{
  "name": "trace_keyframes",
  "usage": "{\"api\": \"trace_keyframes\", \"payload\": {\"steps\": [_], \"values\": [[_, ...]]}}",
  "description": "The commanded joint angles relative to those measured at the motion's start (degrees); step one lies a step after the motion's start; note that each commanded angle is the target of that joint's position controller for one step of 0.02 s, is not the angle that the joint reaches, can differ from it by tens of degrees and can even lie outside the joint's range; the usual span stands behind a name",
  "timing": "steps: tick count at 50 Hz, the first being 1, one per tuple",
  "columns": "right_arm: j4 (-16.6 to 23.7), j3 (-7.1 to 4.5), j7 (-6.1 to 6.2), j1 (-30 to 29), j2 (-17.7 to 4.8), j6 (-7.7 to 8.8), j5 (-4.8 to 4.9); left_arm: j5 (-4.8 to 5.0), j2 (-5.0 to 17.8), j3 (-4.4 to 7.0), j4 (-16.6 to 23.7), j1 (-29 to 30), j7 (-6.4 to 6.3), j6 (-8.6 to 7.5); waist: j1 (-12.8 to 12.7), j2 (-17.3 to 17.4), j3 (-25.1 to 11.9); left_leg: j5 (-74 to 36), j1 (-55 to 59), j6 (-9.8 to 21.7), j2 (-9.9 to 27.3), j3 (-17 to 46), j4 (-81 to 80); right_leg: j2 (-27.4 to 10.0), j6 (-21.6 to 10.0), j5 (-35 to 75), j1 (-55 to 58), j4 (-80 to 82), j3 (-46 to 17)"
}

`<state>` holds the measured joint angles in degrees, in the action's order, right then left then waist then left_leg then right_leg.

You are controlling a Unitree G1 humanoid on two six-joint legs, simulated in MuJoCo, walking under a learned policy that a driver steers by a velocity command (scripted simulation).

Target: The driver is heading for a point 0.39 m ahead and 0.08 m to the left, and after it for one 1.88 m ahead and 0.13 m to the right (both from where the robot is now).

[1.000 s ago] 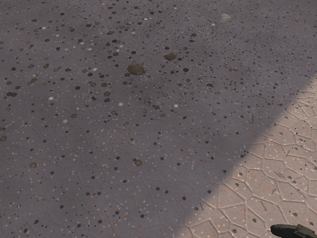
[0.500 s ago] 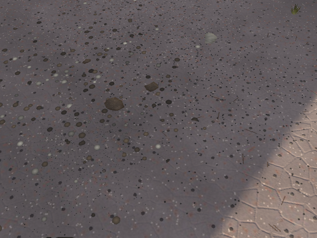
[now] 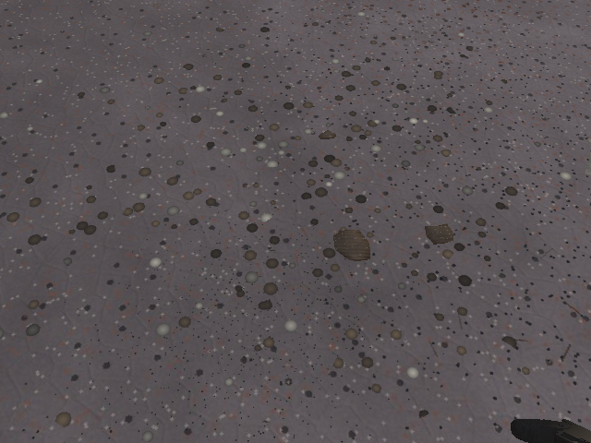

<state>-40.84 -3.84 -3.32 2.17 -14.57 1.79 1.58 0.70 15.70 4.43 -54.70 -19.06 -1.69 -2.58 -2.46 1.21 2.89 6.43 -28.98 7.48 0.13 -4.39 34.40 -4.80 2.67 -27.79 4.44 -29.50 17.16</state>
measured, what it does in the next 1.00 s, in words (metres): walks ahead: right foot, then left foot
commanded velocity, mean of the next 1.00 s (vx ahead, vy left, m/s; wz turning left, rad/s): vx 0.17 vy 0.00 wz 0.04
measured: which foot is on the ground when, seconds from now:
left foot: down 0.00-0.46, up 0.48-0.80, down 0.82-1.00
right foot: up 0.00-0.42, down 0.44-0.82, up 0.84-1.00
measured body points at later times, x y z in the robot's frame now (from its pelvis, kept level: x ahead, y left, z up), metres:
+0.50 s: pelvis +0.24 +0.00 +0.01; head +0.27 +0.01 +0.46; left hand +0.37 +0.29 -0.08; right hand +0.40 -0.25 -0.10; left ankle +0.12 +0.08 -0.69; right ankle +0.38 -0.07 -0.72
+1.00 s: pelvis +0.27 +0.04 +0.03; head +0.30 +0.07 +0.48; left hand +0.41 +0.34 -0.09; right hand +0.38 -0.24 -0.07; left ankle +0.27 +0.15 -0.71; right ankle +0.27 -0.10 -0.63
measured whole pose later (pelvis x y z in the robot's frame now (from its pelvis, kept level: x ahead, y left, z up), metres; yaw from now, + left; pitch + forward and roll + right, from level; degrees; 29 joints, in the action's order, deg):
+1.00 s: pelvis +0.27 +0.04 +0.03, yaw -1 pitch +1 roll -1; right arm -42.8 -3.5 2.6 11.8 -14.5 0.3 -1.0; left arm 1.1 20.3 6.3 -41.6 -10.8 -1.6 2.7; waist 0.5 -2.6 1.6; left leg 13.6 -13.4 0.9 0.9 -0.5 25.8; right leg 4.2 4.2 -22.7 -32.3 -63.8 -5.8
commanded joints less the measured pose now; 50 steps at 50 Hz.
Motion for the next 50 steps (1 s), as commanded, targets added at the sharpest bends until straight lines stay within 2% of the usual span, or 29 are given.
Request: {"api": "trace_keyframes", "payload": {"steps": [1, 2, 3, 4, 5, 6, 8, 11, 14, 17, 19, 21, 22, 23, 24, 25, 26, 28, 29, 33, 37, 40, 41, 42, 43, 44, 46, 47, 50], "values": [[-1.5, -6.19, 1.86, 19.1, -19.6, 0.03, 0.04, -1.94, 1.4, -0.77, 8.3, -1.6, 0.52, -2.49, 4.9, 13.3, -17.5, 9.5, 50.1, 16.3, 16.1, 42.3, -9.9, 5.7, -0.8, -5.6, -42.2, -47.5, -10.2], [-0.3, -4.89, 1.54, 21.5, -15.5, 0.78, -0.61, 0.56, 6.0, -0.25, 9.8, 4.9, 1.45, -5.11, 9.4, 7.1, -22.5, 14.2, 52.2, 17.5, 19.1, 51.8, -17.7, 5.8, -1.9, -6.7, -48.6, -52.6, -22.2], [-0.8, -4.07, 1.45, 19.4, -12.4, 1.62, -0.88, 2.39, 7.7, 0.27, 11.4, 9.6, 1.83, -6.27, 9.3, 4.7, -14.2, 10.1, 46.9, 14.6, 17.6, 43.2, -18.6, 3.0, -3.3, -0.9, -53.2, -50.6, -22.2], [-0.3, -3.45, 1.44, 15.5, -10.2, 2.12, -0.41, 1.58, 7.4, 0.16, 11.0, 9.7, 1.50, -6.73, 6.5, 0.0, -9.5, 4.3, 38.0, 12.2, 14.7, 35.5, -18.3, 0.3, -3.9, 4.3, -50.4, -45.3, -22.1], [0.6, -2.92, 1.48, 11.5, -8.5, 2.27, -0.57, 0.00, 7.8, 0.66, 10.2, 9.2, 1.06, -6.52, 4.0, -1.3, -6.9, -1.5, 29.8, 10.6, 12.3, 30.0, -18.7, -1.4, -3.5, 7.1, -45.9, -40.5, -22.0], [1.8, -2.36, 1.71, 8.9, -7.4, 2.33, -1.22, -0.54, 8.5, 1.16, 10.0, 8.0, 0.97, -5.65, 2.1, -0.7, -5.5, -10.0, 24.4, 9.8, 10.7, 26.5, -19.5, -2.3, -2.8, 8.5, -41.8, -38.2, -22.1], [2.1, -2.61, 2.35, 8.5, -8.7, 2.35, -1.34, -1.35, 7.4, 1.24, 10.8, 7.3, 0.74, -4.06, 0.5, -0.6, -5.0, -25.7, 18.4, 9.9, 9.8, 22.3, -19.2, -1.9, -0.6, 8.8, -38.0, -34.0, -20.9], [1.6, -3.41, 3.77, 10.5, -11.3, 1.60, -1.10, -2.01, 4.8, 0.48, 13.0, 11.3, 0.29, -2.96, 1.1, 0.7, -4.8, -36.0, 13.7, 7.7, 5.7, 15.8, -17.2, 1.4, 1.4, 16.8, -36.3, -22.8, -18.6], [1.4, -3.49, 4.83, 12.6, -11.0, -0.22, -0.30, -1.44, 3.6, -0.27, 14.7, 16.2, 0.92, -2.70, 3.5, 3.6, -7.1, -30.6, 13.1, 3.7, 2.8, 14.8, -14.6, 5.0, 1.3, 28.2, -31.6, -10.2, -18.3], [1.0, -3.13, 5.47, 14.1, -10.0, -1.35, -0.42, -0.88, 4.6, -0.23, 16.0, 19.1, 1.84, -2.46, 4.9, 4.8, -7.8, -22.4, 16.9, 2.2, 4.4, 18.5, -12.0, 6.1, 1.0, 31.2, -31.0, -3.4, -19.5], [0.7, -2.46, 5.79, 14.3, -8.4, -1.28, -1.02, -1.39, 5.9, 0.06, 15.5, 17.9, 2.52, -2.99, 4.9, 5.2, -8.2, -21.0, 21.0, 2.2, 6.7, 20.9, -8.8, 5.0, -0.4, 30.9, -30.5, -1.0, -20.5], [0.2, -1.42, 5.78, 12.8, -6.2, -0.80, -1.54, -2.16, 6.2, 0.18, 14.2, 13.9, 2.96, -4.06, 2.4, 5.2, -8.7, -23.1, 22.9, 1.0, 6.6, 20.8, -3.3, 4.3, -3.4, 33.4, -25.5, 4.5, -19.6], [0.2, -0.95, 5.58, 13.7, -5.0, -0.31, -2.16, -2.98, 7.5, 0.35, 13.7, 11.9, 2.84, -4.64, 1.9, 2.9, -10.8, -21.9, 21.8, -1.1, 3.2, 19.0, 1.9, 1.9, -5.6, 48.0, -18.3, 6.5, -21.4], [0.2, -0.48, 5.35, 18.8, -3.9, 0.35, -3.28, -4.14, 9.9, 0.42, 14.1, 10.6, 2.78, -4.72, 4.3, -5.0, -16.1, -5.8, 15.3, -3.7, -1.4, 16.2, 11.7, -5.7, -11.3, 70.8, -5.9, 1.7, -30.2], [-1.6, -0.16, 5.04, 25.4, -4.1, 0.25, -2.54, -4.22, 6.9, -0.30, 12.9, 9.0, 2.91, -3.95, 5.2, -14.9, -21.2, 24.4, 7.5, -7.9, -4.1, 13.5, 22.1, -15.0, -21.4, 75.6, 2.1, 2.1, -42.3], [-1.6, -0.83, 4.75, 23.0, -8.5, -0.47, -2.53, -1.78, 4.2, -1.07, 12.7, 8.6, 3.31, -3.16, 4.0, -12.3, -19.8, 32.4, 4.5, -9.9, -2.7, 13.1, 26.0, -15.4, -22.8, 61.6, -0.2, 5.0, -48.0], [-0.6, -1.42, 4.84, 17.9, -9.8, -1.57, -1.99, -0.64, 4.6, -1.11, 13.0, 10.1, 3.56, -2.34, 3.1, -8.8, -15.5, 31.4, 1.2, -10.9, -1.7, 12.8, 28.2, -13.2, -21.0, 46.1, -3.2, 6.8, -48.0], [0.7, -2.02, 5.49, 11.9, -9.9, -3.61, -1.72, -0.30, 9.3, 0.30, 14.5, 12.8, 3.39, -0.67, 2.5, -5.0, -8.6, 27.8, -2.5, -11.6, -1.7, 11.2, 29.8, -10.3, -18.0, 27.5, -11.2, 10.7, -47.0], [0.7, -2.07, 5.76, 11.4, -9.3, -4.04, -1.56, -0.58, 10.6, 0.79, 14.9, 13.6, 2.97, 0.02, 3.0, -5.5, -7.2, 26.0, -1.0, -11.3, -1.5, 10.8, 27.5, -8.6, -16.5, 22.7, -14.9, 12.4, -45.3], [-0.3, -1.26, 6.57, 11.6, -5.2, -3.20, -1.48, -0.66, 9.3, 1.37, 15.8, 13.7, 1.43, 1.95, 3.0, -9.9, -8.6, 20.5, 6.6, -11.1, -3.1, 8.4, 13.8, -2.7, -13.7, 16.5, -19.3, 14.1, -39.6], [-0.3, -1.29, 6.04, 10.6, -5.6, -2.17, -1.22, -0.07, 9.6, 2.15, 16.4, 12.7, 0.50, 3.04, 2.3, -11.2, -10.0, 14.8, 10.5, -10.3, -3.5, 9.0, 4.7, -2.8, -13.6, 12.4, -19.5, 14.5, -42.4], [-1.3, -1.68, 5.11, 13.3, -6.1, -1.24, -1.20, 0.64, 9.5, 2.31, 17.1, 13.2, -0.22, 4.13, 4.4, -11.0, -9.0, 7.4, 17.9, -7.9, -3.6, 7.3, -7.8, -0.7, -11.0, 8.0, -23.5, 12.7, -42.5], [-1.4, -2.29, 5.09, 14.7, -8.1, -1.06, -1.60, 0.71, 8.5, 2.03, 17.1, 12.1, -0.43, 4.32, 4.7, -9.0, -8.8, 6.7, 22.8, -6.0, 0.5, 9.7, -11.8, 1.5, -8.6, 4.4, -27.9, 9.9, -40.8], [-1.3, -3.47, 5.39, 16.1, -13.4, -1.16, -3.31, 0.61, 6.2, 1.45, 18.7, 13.2, -0.33, 4.09, 4.5, 2.7, -7.2, 11.4, 25.4, -0.3, 12.2, 22.5, -17.1, 7.3, -5.2, -0.8, -37.7, -1.7, -32.8], [-0.2, -3.67, 5.24, 12.2, -14.6, -1.10, -5.05, 0.57, 7.1, 1.88, 19.6, 12.8, -0.08, 3.30, 3.2, 14.7, -5.4, 3.5, 19.5, 6.3, 21.6, 34.0, -21.0, 12.3, -2.9, -5.8, -41.1, -16.8, -24.7], [1.9, -2.56, 5.53, 7.7, -11.2, -0.57, -5.25, -0.11, 10.2, 3.03, 18.2, 10.1, 0.15, 2.99, 1.6, 10.3, -5.1, -2.7, 17.8, 7.3, 21.7, 31.2, -19.7, 9.4, -1.6, -4.3, -39.9, -27.6, -26.6], [3.1, -1.65, 5.93, 3.1, -8.1, -0.16, -2.93, 0.05, 9.8, 3.41, 14.9, 5.3, -0.12, 4.11, -0.4, 5.0, -5.0, -7.9, 19.8, 2.6, 15.5, 20.7, -16.4, 8.9, 0.1, 1.6, -40.5, -35.3, -25.3], [3.1, -1.33, 5.99, 3.4, -7.6, -0.15, -2.23, -0.06, 8.8, 3.17, 14.7, 4.9, -0.22, 4.67, 0.3, 5.0, -4.5, -11.8, 20.8, 2.5, 15.0, 18.2, -15.6, 8.4, 1.2, 3.2, -41.8, -38.8, -24.9], [2.3, -1.34, 6.45, 7.1, -8.1, -1.01, -2.43, 0.86, 6.8, 2.10, 17.6, 9.1, 0.25, 5.12, 2.9, 6.6, -3.6, -16.4, 24.1, 3.9, 13.5, 12.6, -15.3, 6.6, 3.5, 6.5, -43.7, -36.6, -21.4]]}}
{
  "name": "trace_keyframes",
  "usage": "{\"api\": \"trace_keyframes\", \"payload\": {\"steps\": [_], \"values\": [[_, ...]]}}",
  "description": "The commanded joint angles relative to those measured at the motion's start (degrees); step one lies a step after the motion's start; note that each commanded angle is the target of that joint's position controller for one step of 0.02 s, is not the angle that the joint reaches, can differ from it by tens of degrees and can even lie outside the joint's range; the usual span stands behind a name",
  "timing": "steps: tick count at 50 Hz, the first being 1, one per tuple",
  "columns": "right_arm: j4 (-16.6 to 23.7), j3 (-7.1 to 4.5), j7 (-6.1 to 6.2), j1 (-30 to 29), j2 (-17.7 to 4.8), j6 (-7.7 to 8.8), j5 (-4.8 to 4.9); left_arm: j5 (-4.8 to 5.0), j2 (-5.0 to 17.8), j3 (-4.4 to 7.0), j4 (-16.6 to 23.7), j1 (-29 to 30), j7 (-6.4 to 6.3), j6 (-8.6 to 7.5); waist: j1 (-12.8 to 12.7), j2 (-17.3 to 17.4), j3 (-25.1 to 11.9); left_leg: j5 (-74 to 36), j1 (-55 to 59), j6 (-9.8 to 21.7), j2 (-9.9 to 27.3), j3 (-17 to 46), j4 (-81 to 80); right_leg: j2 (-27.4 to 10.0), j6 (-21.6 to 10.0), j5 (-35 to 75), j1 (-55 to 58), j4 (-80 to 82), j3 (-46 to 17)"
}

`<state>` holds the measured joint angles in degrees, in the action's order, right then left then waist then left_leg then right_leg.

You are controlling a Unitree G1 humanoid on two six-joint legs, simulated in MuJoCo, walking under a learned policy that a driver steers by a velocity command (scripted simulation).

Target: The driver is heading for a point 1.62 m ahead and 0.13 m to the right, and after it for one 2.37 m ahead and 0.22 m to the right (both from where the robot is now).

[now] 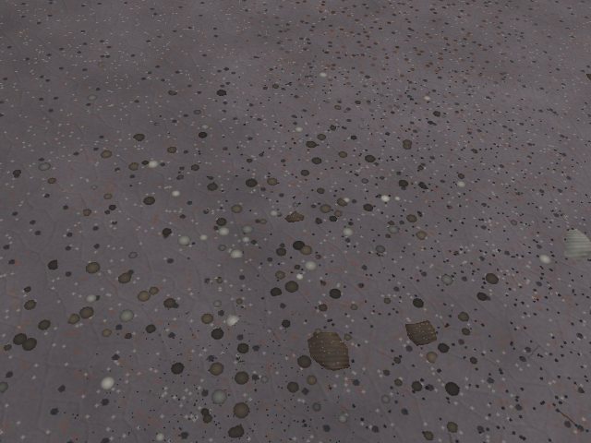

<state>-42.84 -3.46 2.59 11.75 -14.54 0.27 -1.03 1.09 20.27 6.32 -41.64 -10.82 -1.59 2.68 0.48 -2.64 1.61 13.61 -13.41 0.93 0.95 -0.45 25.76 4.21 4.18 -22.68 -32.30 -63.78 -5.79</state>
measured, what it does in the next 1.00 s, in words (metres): steps on the spot: right foot, then left foot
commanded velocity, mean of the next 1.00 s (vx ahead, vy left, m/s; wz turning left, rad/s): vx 0.02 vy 0.00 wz -0.24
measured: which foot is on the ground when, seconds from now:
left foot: down 0.00-0.26, up 0.28-0.62, down 0.64-1.00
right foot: up 0.00-0.24, down 0.26-1.00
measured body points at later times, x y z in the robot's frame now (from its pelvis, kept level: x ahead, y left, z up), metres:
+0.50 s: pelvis -0.01 -0.05 +0.00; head +0.02 -0.08 +0.45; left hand +0.22 +0.17 -0.08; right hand +0.04 -0.36 -0.12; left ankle +0.02 +0.10 -0.69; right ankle -0.02 -0.14 -0.74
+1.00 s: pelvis +0.01 -0.03 -0.01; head +0.01 -0.03 +0.44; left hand +0.17 +0.20 -0.14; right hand +0.04 -0.31 -0.14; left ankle +0.02 +0.09 -0.74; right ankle -0.02 -0.14 -0.74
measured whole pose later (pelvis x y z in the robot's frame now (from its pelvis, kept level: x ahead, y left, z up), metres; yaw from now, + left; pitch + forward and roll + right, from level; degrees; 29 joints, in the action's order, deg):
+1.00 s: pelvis +0.01 -0.03 -0.01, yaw -13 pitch -1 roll +0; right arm -48.0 -1.7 1.7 14.4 -13.8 1.6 0.6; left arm 0.5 14.5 2.8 -48.5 -13.7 -0.7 -0.3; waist -0.1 0.0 -0.4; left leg 21.0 -13.2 0.7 1.0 0.3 33.6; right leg 1.7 -2.6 -24.1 -15.0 -35.5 -1.4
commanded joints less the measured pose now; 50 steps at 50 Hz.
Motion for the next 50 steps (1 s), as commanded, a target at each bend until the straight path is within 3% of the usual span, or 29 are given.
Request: {"api": "trace_keyframes", "payload": {"steps": [1, 5, 7, 10, 12, 13, 14, 15, 16, 17, 19, 20, 24, 28, 30, 31, 32, 33, 34, 35, 36, 38, 43, 45, 47, 50], "values": [[4.0, -1.92, 0.75, -1.0, -8.7, 0.19, 0.11, 0.57, 1.8, -0.13, 5.6, 2.8, 0.31, -0.16, 1.2, 11.0, -2.5, -23.9, 10.9, 11.0, 13.3, 8.4, -6.6, -3.1, 2.5, 1.9, -7.6, 0.7, 2.0], [4.1, -3.11, 0.58, -0.2, -11.8, -0.61, 0.36, 0.24, 0.7, -1.18, 8.6, 5.2, 1.59, -0.06, 2.6, 12.4, -4.2, -24.9, 11.6, 11.8, 15.6, 5.8, -6.2, -5.8, 2.3, 0.1, -0.7, 11.8, 5.2], [4.3, -3.58, 0.03, -1.0, -12.9, -0.71, 0.67, 0.24, 1.4, -1.07, 9.2, 4.9, 2.08, 0.12, 2.4, 13.1, -4.6, -25.9, 9.3, 11.7, 16.1, 4.0, -5.8, -5.6, 1.2, -0.1, 4.5, 16.6, 7.6], [4.1, -3.94, -0.76, -1.5, -13.5, -0.45, 1.81, 0.30, 2.1, -0.55, 9.8, 3.8, 2.75, 0.70, 1.6, 13.6, -4.7, -26.0, 9.1, 10.6, 17.2, 3.0, -3.3, -4.9, -1.3, 2.0, 9.1, 25.3, 9.5], [3.3, -3.58, -0.97, -1.9, -12.4, -0.21, 3.03, -0.02, 1.9, -0.14, 8.4, -0.3, 2.81, 0.70, -1.1, 11.6, -5.4, -22.8, 5.6, 7.0, 15.2, 0.5, 2.4, -2.9, -4.9, 12.4, 18.7, 39.2, 10.2], [2.0, -2.86, -1.27, 1.3, -10.0, 0.13, 2.34, -0.15, 4.4, 0.63, 8.0, -2.5, 2.23, 0.61, -1.3, 5.8, -7.5, -15.3, -0.9, 2.6, 12.3, -3.3, 9.3, -5.2, -7.0, 23.5, 28.6, 43.2, 5.0], [4.6, -0.82, -1.85, 0.8, -4.9, 0.51, -1.33, -0.87, 11.1, 1.84, 9.2, -4.1, 1.09, 0.39, 0.0, -13.2, -10.3, 16.3, -17.6, -3.6, 5.7, -8.1, 26.8, -21.8, -13.6, 51.2, 40.5, 40.4, -15.1], [5.6, -1.61, -1.41, -3.0, -7.5, 0.45, -0.52, -2.43, 9.5, 0.94, 9.7, -3.9, 1.60, -0.80, -3.2, -11.3, -12.0, 27.1, -22.2, -5.4, 1.6, -1.0, 37.1, -29.0, -24.7, 54.8, 34.2, 41.0, -20.1], [5.2, -2.45, -1.10, -4.6, -10.3, -0.03, 1.02, -2.75, 7.3, 0.21, 9.2, -3.0, 2.07, -1.92, -3.9, -6.2, -10.2, 24.5, -21.7, -5.4, 2.9, 1.9, 41.4, -25.4, -24.2, 49.4, 31.1, 42.1, -15.1], [4.7, -2.60, -0.90, -4.5, -10.1, -0.42, 1.62, -2.31, 5.8, -0.24, 8.6, -0.1, 2.03, -2.62, -2.2, -5.4, -7.8, 20.4, -22.0, -5.0, 3.3, 2.7, 41.0, -21.3, -20.8, 43.2, 29.4, 42.4, -10.7], [3.0, -2.88, -0.13, -2.6, -10.3, -1.24, 0.79, -1.13, 4.3, -0.95, 8.4, 4.2, 1.66, -2.71, -0.3, -4.5, -5.9, 13.5, -20.1, -5.7, 3.4, 2.9, 38.9, -17.7, -17.6, 39.6, 25.8, 43.1, -7.0], [2.5, -2.79, -0.17, -1.3, -9.8, -1.34, 0.77, -1.31, 3.5, -1.41, 8.2, 4.8, 1.43, -2.71, 0.6, -4.7, -6.4, 10.9, -17.4, -6.0, 2.7, 2.6, 38.9, -16.8, -17.6, 40.5, 24.1, 43.5, -5.7], [2.0, -1.47, -0.42, -1.1, -6.7, -1.33, 1.03, -1.64, 2.1, -1.96, 7.0, 5.4, 0.93, -2.83, 0.1, -5.0, -6.6, 7.4, -11.8, -6.2, 3.0, 2.5, 25.0, -15.3, -17.1, 32.3, 23.6, 44.2, -4.2], [2.2, -1.19, -0.67, -2.2, -7.3, -1.14, 1.19, -1.83, 3.0, -1.94, 4.9, 4.3, 1.18, -2.56, -1.5, -5.6, -4.7, 8.5, -5.8, -5.3, 2.3, 1.6, 14.1, -16.2, -18.0, 22.4, 21.3, 44.9, -7.6], [1.2, -0.99, -0.92, -0.3, -6.7, -0.76, 1.10, -1.32, 1.8, -2.62, 4.1, 5.6, 1.34, -2.58, 0.2, -4.5, -3.8, 2.5, -0.7, -4.2, 1.7, 0.9, 4.6, -15.1, -16.5, 18.0, 19.2, 44.0, -7.9], [0.7, -0.70, -1.14, 0.8, -6.3, -0.43, 0.50, -1.06, 0.7, -3.11, 3.2, 4.9, 1.43, -2.73, 1.3, -2.9, -3.5, -5.5, 3.9, -3.3, 1.8, 1.2, -2.8, -13.8, -14.3, 15.7, 17.3, 43.5, -7.2], [0.6, -0.79, -1.10, 1.4, -8.0, -0.10, -0.27, -1.68, -0.6, -3.57, 2.4, 2.8, 1.56, -3.23, 0.6, -0.1, -4.6, -13.9, 8.9, -2.2, 4.7, 4.9, -3.5, -11.7, -11.2, 12.7, 15.3, 42.3, -6.2], [0.9, -1.44, -0.89, 1.1, -11.8, -0.06, -0.14, -2.59, -0.2, -3.40, 2.1, 0.6, 2.00, -3.76, -2.3, 6.2, -4.9, -20.1, 9.9, -0.2, 8.1, 7.1, -0.8, -7.7, -8.7, 8.2, 14.0, 40.2, -2.6], [-0.1, -1.45, -1.27, -0.7, -10.6, 0.06, 0.54, -2.59, -0.9, -3.44, 1.8, 0.7, 1.96, -3.70, -3.2, 11.1, -4.7, -8.6, 3.1, 2.1, 7.4, 7.1, -1.3, -4.8, -6.5, 6.5, 18.1, 40.4, 1.2], [0.7, -0.74, -1.70, -2.1, -7.8, 0.41, 0.45, -2.54, 0.7, -3.21, 1.5, 3.3, 1.76, -3.43, -1.4, 9.1, -2.8, -2.9, 0.1, 1.7, 5.8, 6.3, -2.5, -4.8, -5.7, 7.6, 19.8, 39.1, 1.3], [0.3, -0.44, -1.73, -2.3, -6.9, 0.73, 0.00, -2.16, 0.7, -3.00, 1.5, 4.5, 1.49, -3.09, -1.0, 8.3, -2.5, -1.4, -0.9, 0.6, 5.2, 5.6, -2.8, -5.0, -6.0, 8.7, 20.2, 38.5, 1.4], [-0.2, -0.19, -1.70, -1.9, -6.7, 1.46, 0.06, -2.00, 0.2, -3.03, 0.9, 3.8, 1.08, -2.27, -0.8, 7.4, -1.7, -2.6, -0.6, -0.6, 4.2, 4.7, -2.3, -5.4, -6.7, 11.1, 19.5, 38.6, 0.7], [-1.6, 0.25, -1.04, -0.5, -6.4, 1.53, 0.34, -1.76, -0.8, -2.97, -1.6, 2.4, 0.84, -2.42, -0.3, 4.3, -1.7, -3.6, 0.7, -0.6, 3.4, 3.9, -1.1, -5.6, -6.5, 13.1, 19.1, 38.8, 0.6], [-2.5, -0.04, -0.76, 0.9, -7.2, 1.15, 0.83, -1.26, -0.3, -2.58, -3.0, 0.8, 0.58, -2.26, 0.0, 3.8, -1.8, 10.8, 0.1, 0.8, 2.2, 3.3, -1.1, -3.7, -7.0, -1.4, 17.7, 37.6, 2.3], [-2.2, -0.20, -0.50, 1.5, -7.7, 1.21, 1.46, -0.73, -0.2, -2.37, -3.1, 0.4, 0.42, -2.76, 0.2, 4.5, 2.9, 26.0, -3.3, 3.6, 3.6, 6.5, -3.0, -3.2, -8.2, -14.1, 11.7, 35.9, 2.5], [-2.9, -0.81, -0.75, 4.9, -9.6, 2.81, 2.20, -0.05, -2.3, -2.63, -2.6, 1.0, 1.08, -5.65, 0.7, 9.8, 5.0, 32.3, -0.6, 9.1, 11.9, 19.2, -9.6, -2.9, -8.1, -7.3, 6.2, 27.9, 5.8]]}}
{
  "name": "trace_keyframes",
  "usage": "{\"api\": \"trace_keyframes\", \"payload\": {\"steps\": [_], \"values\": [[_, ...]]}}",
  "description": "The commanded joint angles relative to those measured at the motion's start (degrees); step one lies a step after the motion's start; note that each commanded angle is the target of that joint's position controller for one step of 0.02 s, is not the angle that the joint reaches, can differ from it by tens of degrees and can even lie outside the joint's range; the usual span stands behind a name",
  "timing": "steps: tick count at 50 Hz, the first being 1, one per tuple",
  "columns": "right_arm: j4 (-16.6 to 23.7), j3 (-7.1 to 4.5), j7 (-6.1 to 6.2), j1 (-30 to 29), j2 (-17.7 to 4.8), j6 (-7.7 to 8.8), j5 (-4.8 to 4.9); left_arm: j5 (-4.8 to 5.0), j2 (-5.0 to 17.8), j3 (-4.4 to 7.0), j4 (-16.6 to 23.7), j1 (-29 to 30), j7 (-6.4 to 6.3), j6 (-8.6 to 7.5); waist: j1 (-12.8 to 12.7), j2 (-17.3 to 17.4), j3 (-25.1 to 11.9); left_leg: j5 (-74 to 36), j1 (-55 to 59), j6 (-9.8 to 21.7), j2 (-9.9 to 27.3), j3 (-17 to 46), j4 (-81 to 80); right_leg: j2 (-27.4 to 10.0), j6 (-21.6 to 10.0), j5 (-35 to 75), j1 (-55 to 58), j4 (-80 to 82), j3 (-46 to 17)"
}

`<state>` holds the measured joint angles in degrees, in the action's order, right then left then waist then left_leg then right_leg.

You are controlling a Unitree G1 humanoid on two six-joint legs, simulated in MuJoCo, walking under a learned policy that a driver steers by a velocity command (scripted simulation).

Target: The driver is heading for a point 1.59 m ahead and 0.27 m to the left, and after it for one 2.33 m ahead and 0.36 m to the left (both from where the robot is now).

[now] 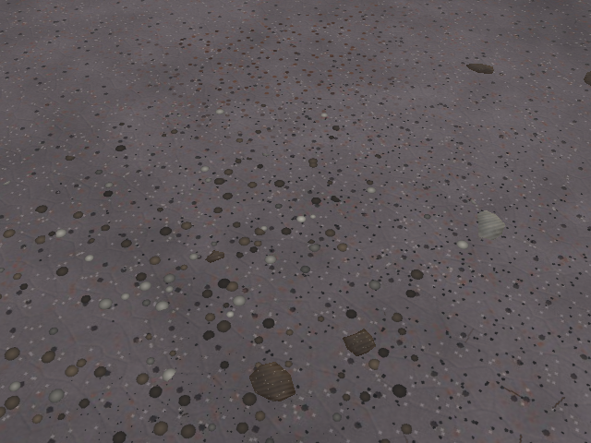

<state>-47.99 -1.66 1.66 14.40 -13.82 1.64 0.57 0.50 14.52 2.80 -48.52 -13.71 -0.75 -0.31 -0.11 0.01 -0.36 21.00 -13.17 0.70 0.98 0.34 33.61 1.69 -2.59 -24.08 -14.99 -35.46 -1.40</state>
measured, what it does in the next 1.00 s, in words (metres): walks ahead: left foot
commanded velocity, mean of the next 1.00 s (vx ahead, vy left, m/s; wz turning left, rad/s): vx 0.43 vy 0.00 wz -0.01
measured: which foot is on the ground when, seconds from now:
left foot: down 0.00-0.10, up 0.12-0.50, down 0.52-1.00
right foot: down 0.00-0.54, up 0.56-1.00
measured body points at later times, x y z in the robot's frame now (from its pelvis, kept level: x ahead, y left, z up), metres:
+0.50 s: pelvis +0.20 +0.02 -0.01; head +0.23 +0.02 +0.44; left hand +0.12 +0.28 -0.14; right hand +0.46 -0.19 -0.07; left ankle +0.36 +0.13 -0.72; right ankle +0.00 -0.11 -0.73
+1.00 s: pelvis +0.46 +0.03 +0.01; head +0.49 +0.03 +0.46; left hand +0.68 +0.26 -0.08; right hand +0.46 -0.25 -0.12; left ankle +0.35 +0.13 -0.73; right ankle +0.65 -0.11 -0.70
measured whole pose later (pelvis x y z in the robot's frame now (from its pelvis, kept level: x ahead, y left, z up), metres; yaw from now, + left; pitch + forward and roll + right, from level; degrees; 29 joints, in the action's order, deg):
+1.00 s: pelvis +0.46 +0.03 +0.01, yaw +0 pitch +2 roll +2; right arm -51.8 -2.6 -0.3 21.1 -15.9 4.2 0.9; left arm 0.8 14.5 1.9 -43.6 -3.4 1.6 -4.7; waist 4.9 -2.3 0.8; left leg 16.2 2.1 2.5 -3.9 -2.3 12.3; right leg -5.2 -0.3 3.5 -34.9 -31.3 -1.2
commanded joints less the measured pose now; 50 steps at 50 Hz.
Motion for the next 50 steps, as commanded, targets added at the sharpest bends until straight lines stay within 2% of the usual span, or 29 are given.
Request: {"api": "trace_keyframes", "payload": {"steps": [1, 3, 4, 5, 6, 7, 8, 9, 10, 12, 13, 17, 19, 22, 24, 25, 26, 27, 28, 29, 30, 31, 32, 33, 36, 40, 44, 48, 50], "values": [[1.9, -2.95, 0.06, 2.5, -11.2, 1.66, 0.68, 0.77, 3.1, 0.93, 4.3, 4.0, 0.58, -3.45, 0.9, 9.4, 6.8, 25.0, -0.1, 11.2, 15.1, 22.9, -20.2, -0.2, -1.3, -1.6, -11.0, -3.2, 3.2], [2.7, -2.87, -0.33, -0.1, -11.1, 1.63, 1.01, 1.15, 3.3, 1.09, 3.5, 1.9, 1.15, -4.42, -1.2, 9.7, 7.4, 19.9, -4.5, 11.1, 15.1, 22.2, -20.3, -1.1, -3.0, -0.3, -4.3, 1.9, 2.8], [3.8, -2.52, -0.62, -3.5, -9.9, 1.46, 1.10, 1.28, 3.8, 1.43, 1.5, -2.5, 1.29, -4.64, -3.7, 8.8, 6.5, 15.2, -8.8, 8.8, 11.9, 17.1, -17.8, -1.0, -3.7, 2.2, 4.5, 7.3, 2.4], [5.6, -1.72, -0.75, -7.2, -7.2, 1.66, 1.00, 1.03, 6.5, 2.33, -0.7, -7.5, 1.31, -4.88, -5.8, 3.7, 6.0, 7.3, -12.8, 5.1, 6.5, 9.2, -9.7, -3.9, -4.9, 1.0, 9.8, 11.4, -3.9], [7.4, -1.06, -0.76, -8.9, -4.4, 2.70, 0.65, 1.06, 11.0, 3.67, -2.7, -13.5, 1.24, -5.06, -6.5, -8.9, 4.3, 0.0, -21.6, 0.7, -1.2, -1.2, 8.0, -11.8, -8.9, -1.4, 19.1, 18.1, -19.6], [8.8, -1.46, -0.53, -9.7, -6.4, 3.96, 0.82, 0.40, 13.4, 4.15, -2.4, -16.8, 1.75, -5.38, -8.3, -15.2, 3.3, 8.3, -32.1, -0.4, -3.1, 0.4, 21.9, -21.3, -15.0, 5.8, 25.7, 23.4, -36.1], [8.3, -2.20, -0.79, -7.9, -8.3, 4.54, 1.66, -0.37, 10.3, 3.07, -1.9, -15.2, 1.77, -5.80, -6.0, -9.0, 3.6, 10.8, -37.4, 0.7, -0.7, 3.9, 30.7, -22.7, -15.9, 10.4, 27.6, 21.8, -35.3], [7.7, -1.98, -1.30, -6.5, -7.5, 4.79, 2.04, -0.44, 8.4, 2.50, -1.3, -13.8, 1.75, -6.03, -4.6, -5.9, 3.2, 6.9, -40.1, 2.1, 1.3, 4.7, 33.9, -21.6, -14.6, 12.0, 28.9, 21.2, -30.9], [7.5, -1.87, -1.78, -7.0, -6.9, 4.90, 1.76, -0.32, 7.7, 2.09, -1.0, -12.5, 1.75, -5.89, -4.0, -3.8, 3.6, 2.7, -41.8, 2.9, 3.1, 4.0, 33.8, -20.4, -13.0, 14.2, 28.6, 21.9, -26.2], [8.0, -1.89, -2.87, -9.0, -6.0, 4.72, 0.94, -0.27, 5.1, 0.91, -1.2, -11.6, 1.66, -4.89, -3.3, -4.1, 4.3, -3.6, -39.4, 2.8, 5.4, 2.2, 29.2, -17.0, -9.8, 23.2, 25.2, 23.9, -17.4], [8.2, -1.54, -3.51, -9.5, -4.9, 4.55, 0.77, -0.16, 4.7, 0.73, -1.3, -11.9, 1.44, -4.42, -3.3, -4.9, 4.2, -6.0, -37.3, 2.0, 5.2, 0.7, 26.2, -15.4, -9.3, 26.0, 23.3, 24.8, -14.0], [11.3, 0.10, -4.56, -17.4, -1.6, 4.32, 0.48, -0.08, 8.0, 1.00, -1.1, -11.7, -0.10, -3.80, -4.5, -4.3, 6.1, -18.1, -25.1, -0.8, 2.2, -3.5, 7.0, -11.3, -8.2, 26.0, 11.9, 28.5, -5.3], [12.3, -0.15, -4.56, -19.4, -3.2, 4.16, 0.89, 0.24, 9.7, 1.41, -1.8, -13.4, -0.26, -4.11, -4.7, -5.8, 6.8, -21.8, -20.0, -0.8, 1.0, -3.5, 1.7, -12.7, -8.1, 23.9, 10.3, 30.3, -5.1], [13.0, -0.97, -4.53, -19.6, -6.1, 4.12, 1.10, 0.95, 9.9, 1.78, -2.6, -13.0, -0.11, -4.20, -2.8, -6.0, 7.4, -22.1, -18.5, 1.7, 0.9, -1.6, -2.6, -15.6, -6.6, 29.5, 15.2, 28.2, -4.5], [12.0, -2.10, -4.24, -14.9, -8.4, 4.04, 0.80, 0.52, 11.0, 2.25, -2.5, -12.0, -0.03, -3.72, 0.6, -7.0, 2.9, -19.2, -11.5, 3.9, -1.3, -2.8, -2.7, -15.6, -5.0, 47.5, 18.7, 20.4, -2.8], [9.8, -3.24, -3.82, -7.4, -10.1, 3.78, 0.77, 0.18, 10.9, 2.23, -2.4, -11.5, -0.04, -3.20, 4.6, -6.9, -1.9, -18.1, -1.9, 5.5, -3.0, -4.2, -2.7, -13.9, -3.8, 55.7, 17.6, 11.2, -1.1], [7.2, -4.28, -3.17, 2.0, -11.9, 3.39, 0.82, -0.32, 10.0, 1.82, -1.8, -11.4, -0.21, -2.89, 8.8, -6.0, -7.6, -17.7, 12.2, 7.2, -1.0, -2.2, -1.3, -11.6, -2.1, 52.8, 10.1, -1.2, 0.2], [5.9, -5.43, -2.71, 9.5, -17.4, 3.10, -0.77, -1.00, 4.0, 0.13, -0.1, -16.7, 0.05, -3.34, 7.6, 6.7, -17.0, -9.2, 33.9, 14.2, 14.1, 19.9, -2.2, -4.6, 0.8, 28.7, -9.9, -24.4, 2.1], [4.9, -4.68, -3.26, 10.8, -15.4, 3.10, -0.34, 0.06, 1.2, -0.95, -1.1, -19.1, 0.42, -4.61, 6.3, 16.6, -24.3, 4.6, 38.0, 19.0, 21.8, 44.8, -15.9, 2.2, 1.8, -7.1, -19.5, -38.3, -4.3], [5.2, -3.54, -3.37, 6.1, -11.8, 3.28, 0.18, 1.87, 7.6, 0.89, 0.3, -13.3, 0.79, -5.60, 6.2, 11.4, -13.9, 11.0, 30.0, 15.9, 19.8, 41.3, -19.3, -1.6, 0.9, -5.4, -25.9, -43.1, -6.9], [5.7, -3.01, -3.29, 1.9, -10.1, 3.38, 0.18, 2.65, 9.1, 1.21, 2.2, -7.4, 0.84, -6.07, 5.0, 7.2, -6.2, 7.9, 20.7, 13.9, 18.0, 32.3, -20.1, -4.6, -0.1, -0.4, -26.9, -41.9, -4.6], [5.9, -2.68, -3.50, -1.7, -9.1, 3.72, -0.39, 1.88, 8.4, 1.14, 2.7, -5.1, 0.52, -6.13, 2.7, 2.6, -1.9, 0.6, 11.6, 13.1, 15.8, 25.6, -21.6, -7.2, -0.2, 4.3, -24.6, -38.3, -3.5], [6.0, -2.32, -3.68, -4.0, -7.5, 4.25, -1.09, 0.93, 7.9, 1.51, 2.4, -5.6, 0.22, -5.59, 0.5, 3.2, -0.9, -5.0, 6.2, 12.2, 13.3, 20.6, -22.7, -9.3, -0.3, 7.3, -20.9, -34.8, -4.0], [5.8, -2.25, -3.78, -5.1, -7.0, 4.53, -1.36, 0.63, 6.8, 1.42, 1.8, -7.3, 0.18, -4.81, -1.1, 4.6, -0.9, -7.1, 2.7, 12.2, 11.8, 17.7, -24.3, -10.2, 0.0, 8.9, -17.7, -33.3, -4.2], [4.2, -2.45, -3.74, -4.1, -7.7, 5.49, -0.85, 0.14, 5.4, 1.26, 2.1, -6.5, -0.12, -3.26, -2.2, 3.9, 1.0, -11.0, -1.6, 13.7, 10.9, 12.5, -27.7, -11.0, 1.4, 12.0, -18.2, -28.6, -3.3], [2.2, -2.82, -2.48, 0.0, -9.7, 5.03, -0.56, -0.63, 5.4, 1.16, 5.0, 2.4, -0.01, -3.75, 0.2, 1.8, 3.4, -15.5, 1.6, 13.2, 10.0, 8.5, -28.9, -11.1, 3.4, 24.2, -24.5, -15.1, -2.7], [0.2, -2.98, -1.78, 4.6, -11.3, 4.28, 0.18, -0.15, 3.7, 0.26, 7.1, 10.6, 0.94, -4.79, 3.6, 1.6, 4.4, -17.1, 4.5, 11.4, 9.0, 4.6, -28.5, -8.5, 3.6, 32.4, -21.8, -1.7, 0.1], [-2.1, -3.05, -1.70, 8.9, -11.5, 2.89, 0.40, 0.42, 4.0, -0.13, 9.9, 16.9, 2.42, -5.37, 5.7, 1.9, 5.5, -19.6, 13.0, 11.2, 11.8, 5.0, -24.7, -7.0, 2.5, 28.7, -23.9, 4.5, 0.4], [-2.6, -3.31, -1.49, 9.2, -12.0, 2.15, 0.53, 0.50, 4.9, 0.00, 10.9, 17.4, 3.12, -5.67, 4.8, 3.0, 5.0, -23.8, 16.9, 10.5, 13.6, 5.8, -21.8, -6.2, 1.0, 24.0, -23.2, 6.5, 0.3]]}}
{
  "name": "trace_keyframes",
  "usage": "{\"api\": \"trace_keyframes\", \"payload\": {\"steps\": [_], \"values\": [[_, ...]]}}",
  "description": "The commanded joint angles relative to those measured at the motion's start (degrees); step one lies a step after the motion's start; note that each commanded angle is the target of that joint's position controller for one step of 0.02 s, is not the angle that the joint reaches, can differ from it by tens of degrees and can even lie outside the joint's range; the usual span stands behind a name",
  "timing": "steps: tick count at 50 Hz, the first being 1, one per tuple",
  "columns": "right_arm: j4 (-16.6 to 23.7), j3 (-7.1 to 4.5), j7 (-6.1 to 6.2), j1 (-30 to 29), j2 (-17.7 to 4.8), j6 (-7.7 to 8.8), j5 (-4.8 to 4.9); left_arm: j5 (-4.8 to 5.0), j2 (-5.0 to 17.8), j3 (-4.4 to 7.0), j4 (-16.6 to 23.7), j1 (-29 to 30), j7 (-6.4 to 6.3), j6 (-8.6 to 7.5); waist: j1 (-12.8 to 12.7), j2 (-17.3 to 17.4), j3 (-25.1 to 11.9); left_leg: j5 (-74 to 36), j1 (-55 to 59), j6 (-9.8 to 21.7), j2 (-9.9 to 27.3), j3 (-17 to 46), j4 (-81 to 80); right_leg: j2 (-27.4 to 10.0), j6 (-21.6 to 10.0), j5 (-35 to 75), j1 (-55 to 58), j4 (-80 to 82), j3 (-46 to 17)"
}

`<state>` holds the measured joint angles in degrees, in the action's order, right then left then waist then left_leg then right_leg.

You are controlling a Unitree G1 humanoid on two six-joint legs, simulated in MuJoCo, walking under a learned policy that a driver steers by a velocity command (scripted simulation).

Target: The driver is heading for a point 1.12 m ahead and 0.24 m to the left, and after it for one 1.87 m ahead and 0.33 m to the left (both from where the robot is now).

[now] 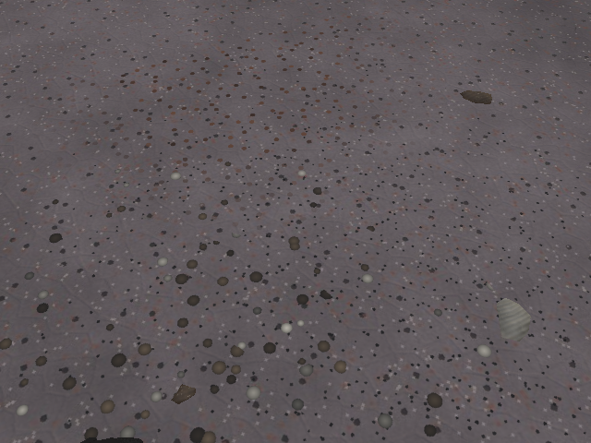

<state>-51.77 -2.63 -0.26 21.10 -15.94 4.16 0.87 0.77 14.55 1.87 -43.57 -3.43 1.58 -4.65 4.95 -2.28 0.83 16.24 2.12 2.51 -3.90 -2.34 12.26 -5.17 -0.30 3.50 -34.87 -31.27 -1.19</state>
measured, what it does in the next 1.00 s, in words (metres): walks ahead, turning left: right foot, then left foot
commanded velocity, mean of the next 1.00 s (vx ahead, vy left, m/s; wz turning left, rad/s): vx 0.50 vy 0.00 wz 0.30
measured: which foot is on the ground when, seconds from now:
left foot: down 0.00-0.10, up 0.12-0.60, down 0.62-1.00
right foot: up 0.00-0.06, down 0.08-0.64, up 0.66-1.00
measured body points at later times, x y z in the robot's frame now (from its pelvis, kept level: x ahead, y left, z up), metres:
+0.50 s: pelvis +0.28 -0.03 +0.00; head +0.31 -0.03 +0.45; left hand +0.29 +0.25 -0.13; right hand +0.48 -0.26 -0.10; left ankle +0.46 +0.13 -0.69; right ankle +0.19 -0.13 -0.74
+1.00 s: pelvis +0.57 +0.05 +0.01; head +0.59 +0.08 +0.45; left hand +0.69 +0.36 -0.08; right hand +0.71 -0.20 -0.10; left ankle +0.48 +0.11 -0.74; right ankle +0.80 -0.05 -0.69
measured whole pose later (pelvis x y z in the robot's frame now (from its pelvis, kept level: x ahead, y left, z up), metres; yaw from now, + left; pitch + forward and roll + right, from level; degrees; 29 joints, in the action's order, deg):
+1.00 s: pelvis +0.57 +0.05 +0.01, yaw +21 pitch +2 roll +0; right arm -43.2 -3.8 0.6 19.4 -16.1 2.8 1.2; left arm -0.2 16.4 2.6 -41.5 -2.6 0.6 -5.9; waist 4.1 -2.4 1.3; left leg 15.1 -6.5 4.7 -6.4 8.3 20.1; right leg -3.4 3.1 4.2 -35.9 -32.3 -5.2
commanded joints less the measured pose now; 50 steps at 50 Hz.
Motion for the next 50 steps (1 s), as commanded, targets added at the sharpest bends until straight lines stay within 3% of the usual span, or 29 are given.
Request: {"api": "trace_keyframes", "payload": {"steps": [1, 2, 3, 4, 5, 6, 7, 8, 9, 10, 12, 14, 20, 23, 26, 28, 29, 30, 31, 32, 33, 34, 35, 36, 37, 39, 42, 46, 50], "values": [[1.1, -2.48, 0.54, 2.1, -10.3, -0.68, 0.25, 0.26, 5.6, 1.14, 5.8, 5.9, 0.98, -1.44, -1.2, 6.0, 2.9, -23.0, 2.9, 8.1, 19.0, 8.6, 1.3, 1.3, -2.1, -6.0, -1.1, 3.0, 0.6], [1.2, -2.62, 0.62, 1.2, -10.9, -0.94, 0.23, 0.23, 6.8, 1.64, 5.2, 3.1, 1.00, -1.55, -3.1, 7.0, 1.0, -31.4, 3.5, 7.4, 18.6, 8.1, 4.8, 2.8, -3.1, -8.1, 3.8, 3.6, 1.8], [1.5, -2.48, 0.67, 0.0, -10.8, -1.29, 0.17, 0.13, 8.6, 2.71, 3.3, -3.8, 0.78, -1.63, -7.1, 6.9, -3.4, -40.7, 2.3, 6.1, 16.3, 5.9, 13.0, 4.7, -4.8, -7.5, 13.6, 5.4, 3.6], [2.3, -1.64, 0.80, -0.1, -9.0, -1.31, -0.39, -0.24, 12.0, 4.12, 0.5, -13.9, 0.22, -1.58, -11.2, 5.7, -11.0, -38.6, -4.9, 4.3, 13.4, 3.6, 25.6, 2.0, -7.4, -5.6, 30.0, 3.2, 1.1], [4.1, 0.22, 0.35, 5.2, -3.3, -0.22, -0.81, -1.37, 17.9, 5.64, -0.8, -21.8, -0.18, -1.20, -10.9, -5.3, -20.8, -19.0, -28.7, -0.1, 5.7, 0.0, 48.4, -13.2, -15.8, -11.2, 55.1, 2.6, -22.3], [3.0, 0.62, 0.14, 5.4, -2.6, 1.08, -0.47, -0.49, 14.7, 4.83, -1.6, -23.7, -0.15, -0.80, -11.4, -11.7, -25.0, 15.7, -39.8, -1.0, 0.5, 6.4, 59.3, -18.2, -19.0, -17.4, 60.4, 11.4, -40.1], [4.4, -0.92, -0.29, 0.6, -8.4, 2.07, 1.15, -0.19, 11.2, 3.52, -1.2, -20.2, -0.22, -0.66, -11.7, -7.7, -17.0, 14.5, -45.7, 0.0, 4.2, 9.5, 63.8, -16.3, -16.2, -21.3, 54.7, 13.2, -34.2], [5.8, -0.95, -0.39, -3.8, -8.7, 2.52, 1.78, -0.30, 9.7, 2.99, -0.2, -15.7, -0.40, -0.49, -10.3, -4.6, -10.3, 9.5, -46.4, 0.6, 7.3, 7.3, 62.5, -14.1, -14.4, -18.6, 46.2, 14.4, -26.1], [6.2, -0.95, -0.22, -6.0, -8.1, 2.51, 0.94, -0.67, 8.4, 2.56, 0.1, -12.1, -0.23, -0.54, -8.5, -1.1, -5.4, 5.1, -44.8, 0.3, 9.5, 6.2, 58.5, -11.8, -13.7, -14.3, 37.8, 16.7, -20.7], [5.9, -1.34, -0.04, -5.6, -7.7, 1.92, 0.24, -1.10, 6.7, 2.06, 0.4, -9.9, -0.11, -0.89, -6.5, -1.7, -3.5, 2.0, -41.3, 0.1, 11.4, 6.6, 55.0, -9.7, -12.8, -10.9, 32.4, 18.7, -16.8], [5.0, -0.98, 0.02, -3.1, -5.2, 0.55, -0.04, -1.10, 6.6, 2.13, 0.0, -8.6, 0.13, -1.44, -4.3, -2.6, -2.5, -0.7, -36.9, -1.0, 12.1, 6.1, 52.5, -7.9, -13.3, -7.0, 26.7, 22.0, -12.8], [5.5, -0.80, 0.27, -4.1, -4.3, -0.36, -0.16, -0.98, 7.9, 2.53, -1.0, -9.0, -0.06, -1.98, -3.5, -1.9, -1.0, -3.9, -38.4, -2.3, 12.5, 5.8, 48.9, -7.7, -13.9, -2.8, 25.0, 23.9, -8.6], [8.4, -0.21, -0.68, -14.6, -2.8, -0.01, 0.14, -1.23, 9.8, 2.98, -3.7, -12.1, -1.42, -1.84, -7.2, -0.8, 2.1, -22.0, -38.4, -2.4, 10.4, 4.4, 28.7, -5.8, -10.6, -1.3, 26.6, 26.4, 2.6], [10.6, -0.02, -1.48, -19.1, -2.6, 0.05, 0.33, -0.70, 10.4, 3.26, -5.4, -14.8, -1.70, -1.27, -9.0, -0.1, 3.5, -23.0, -40.0, -1.3, 9.4, 3.9, 23.7, -8.0, -10.0, -1.2, 32.6, 25.7, 4.6], [12.8, -0.19, -2.63, -21.6, -3.1, 0.02, 0.28, -0.20, 10.8, 3.63, -6.4, -15.4, -2.00, 0.02, -9.0, 0.0, 4.0, -17.4, -42.5, 0.6, 8.7, 3.2, 21.3, -10.5, -8.7, 3.5, 40.1, 22.0, 6.0], [13.7, -0.79, -3.27, -20.3, -4.3, -0.06, 0.17, -0.05, 12.1, 4.07, -6.0, -14.2, -2.48, 1.00, -7.3, -1.2, 2.4, -11.3, -39.0, 2.3, 6.5, 0.3, 21.0, -10.9, -7.3, 17.8, 42.5, 16.2, 7.6], [13.5, -1.52, -3.33, -17.3, -5.5, -0.26, 0.09, -0.07, 12.9, 4.33, -5.6, -13.5, -2.82, 1.51, -5.5, -2.3, -0.3, -8.4, -34.0, 3.4, 4.4, -1.7, 21.4, -10.6, -6.5, 28.0, 42.9, 10.6, 8.7], [11.9, -2.86, -3.20, -10.0, -7.5, -0.42, 0.18, -0.17, 13.0, 4.31, -5.2, -12.7, -3.22, 2.20, -1.4, -1.9, -4.4, -8.8, -24.4, 4.9, 1.8, -3.3, 19.7, -9.0, -5.1, 34.1, 40.8, 0.3, 10.5], [9.6, -4.87, -2.43, -0.4, -11.3, -0.68, 0.40, -0.59, 12.0, 3.78, -4.2, -13.2, -3.72, 2.36, 2.7, 0.9, -9.8, -10.5, -8.4, 7.4, 2.4, 1.1, 18.7, -6.4, -2.9, 27.8, 31.3, -14.0, 11.5], [9.3, -6.65, -1.56, 4.2, -18.3, -1.00, 0.51, -2.03, 5.8, 1.57, -1.4, -18.3, -2.96, 0.95, 0.2, 14.1, -16.5, -4.2, 14.5, 17.0, 17.0, 28.6, 17.3, 2.2, 1.0, -5.9, 5.7, -36.7, 11.2], [10.4, -5.52, -1.63, 4.4, -15.8, -0.65, 0.76, -1.59, 5.5, 0.90, -1.2, -16.5, -2.03, -1.52, 0.5, 14.1, -23.2, 1.4, 21.9, 21.6, 23.3, 50.6, 6.7, 8.9, 1.4, -36.8, -5.8, -46.6, -0.9], [10.4, -4.41, -1.59, 3.2, -12.3, -0.32, 0.12, 0.83, 9.5, 2.02, 0.4, -10.8, -1.13, -3.14, 2.1, 10.7, -17.4, 1.5, 18.7, 18.3, 21.7, 43.5, 5.2, 5.0, -0.2, -33.5, -11.6, -48.6, -5.0], [10.9, -3.99, -1.45, 0.0, -10.6, -0.09, 0.04, 1.32, 9.4, 1.79, 1.4, -7.9, -1.01, -3.98, 0.8, 6.8, -11.2, -2.2, 10.5, 16.2, 19.5, 35.5, 5.1, 2.5, -1.2, -28.4, -11.8, -45.0, -4.0], [11.8, -3.52, -1.43, -3.8, -9.1, -0.10, -0.03, 0.08, 9.3, 1.99, 1.3, -7.0, -1.44, -4.13, -1.7, 2.7, -6.7, -7.7, 1.5, 14.7, 17.2, 29.6, 4.3, 0.4, -1.0, -24.9, -9.0, -39.6, -3.5], [12.8, -2.93, -1.28, -6.6, -7.5, -0.06, -0.51, -0.84, 9.9, 2.57, 1.2, -7.6, -1.79, -3.58, -3.9, 3.6, -4.9, -13.0, -5.0, 13.9, 15.5, 25.9, 3.0, -1.3, -0.6, -22.6, -4.5, -35.5, -3.7], [13.9, -2.91, -0.91, -8.4, -7.3, -0.10, -0.67, -1.51, 8.8, 2.66, 1.4, -9.1, -1.82, -2.11, -5.9, 5.2, -3.9, -17.9, -11.4, 14.5, 13.5, 23.0, 0.6, -1.5, 1.0, -20.6, -0.3, -31.6, -3.1], [13.5, -3.60, 0.20, -6.3, -9.5, 0.08, -0.21, -1.83, 7.0, 2.28, 3.1, -5.8, -2.19, -1.08, -5.4, 5.0, -2.0, -21.8, -15.6, 14.1, 11.6, 18.6, -0.4, -0.4, 3.7, -13.5, -0.8, -22.2, -1.9], [12.5, -3.80, 1.15, -3.0, -9.9, -0.62, 0.34, -1.31, 5.0, 1.49, 5.7, 2.7, -1.66, -1.58, -1.9, 6.6, -0.9, -15.3, -17.4, 10.5, 8.3, 16.2, 0.8, 3.1, 4.3, 0.6, 3.7, -4.8, -1.5], [10.5, -3.38, 1.30, 0.8, -8.7, -0.93, 0.45, -0.63, 6.2, 1.61, 7.0, 6.2, -0.35, -2.55, -0.1, 7.3, -0.4, -12.2, -11.6, 9.7, 11.4, 19.5, 3.9, 3.6, 2.7, 3.2, 5.0, 1.7, -2.2]]}}
Keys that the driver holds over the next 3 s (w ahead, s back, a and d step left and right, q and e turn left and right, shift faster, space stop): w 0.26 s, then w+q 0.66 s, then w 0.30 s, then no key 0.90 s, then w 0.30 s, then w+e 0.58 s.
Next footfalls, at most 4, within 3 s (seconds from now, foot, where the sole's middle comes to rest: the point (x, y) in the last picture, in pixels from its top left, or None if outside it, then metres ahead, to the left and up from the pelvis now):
0.08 right None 0.23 -0.13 -0.78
0.62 left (233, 431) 0.52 0.12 -0.78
1.10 right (273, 300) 0.85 0.01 -0.78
1.54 left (164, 281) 0.93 0.30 -0.78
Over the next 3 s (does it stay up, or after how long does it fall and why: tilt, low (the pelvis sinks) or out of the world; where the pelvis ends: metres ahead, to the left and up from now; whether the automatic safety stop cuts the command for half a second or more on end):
stays up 1.25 0.24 0.00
